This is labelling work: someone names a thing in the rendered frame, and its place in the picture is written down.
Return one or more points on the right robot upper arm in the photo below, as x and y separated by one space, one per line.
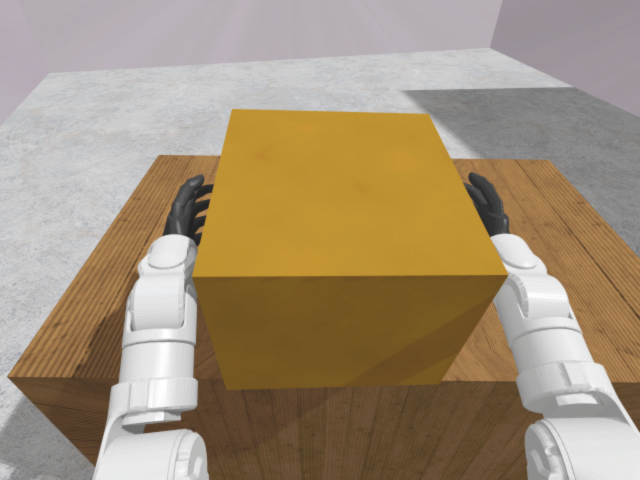
598 448

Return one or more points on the left robot hand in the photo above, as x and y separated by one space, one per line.
181 219

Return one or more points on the robot right forearm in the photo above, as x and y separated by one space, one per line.
557 375

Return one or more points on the robot left forearm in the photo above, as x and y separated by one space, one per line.
156 379

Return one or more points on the carton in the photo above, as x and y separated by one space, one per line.
340 249

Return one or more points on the right robot hand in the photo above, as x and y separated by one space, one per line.
488 204

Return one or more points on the pedestal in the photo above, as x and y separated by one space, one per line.
471 426

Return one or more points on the left robot upper arm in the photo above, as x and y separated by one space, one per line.
166 455

